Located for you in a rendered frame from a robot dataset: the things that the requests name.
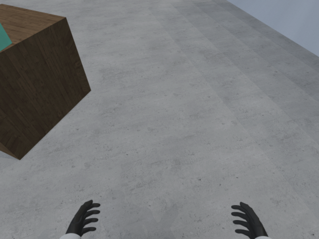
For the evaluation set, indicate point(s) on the robot left hand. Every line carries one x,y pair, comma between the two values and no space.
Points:
79,221

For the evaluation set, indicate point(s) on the pedestal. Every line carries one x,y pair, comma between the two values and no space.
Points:
41,77

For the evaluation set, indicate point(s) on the robot right hand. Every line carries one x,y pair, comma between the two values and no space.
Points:
253,224

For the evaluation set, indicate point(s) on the carton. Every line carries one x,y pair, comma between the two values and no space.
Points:
4,39

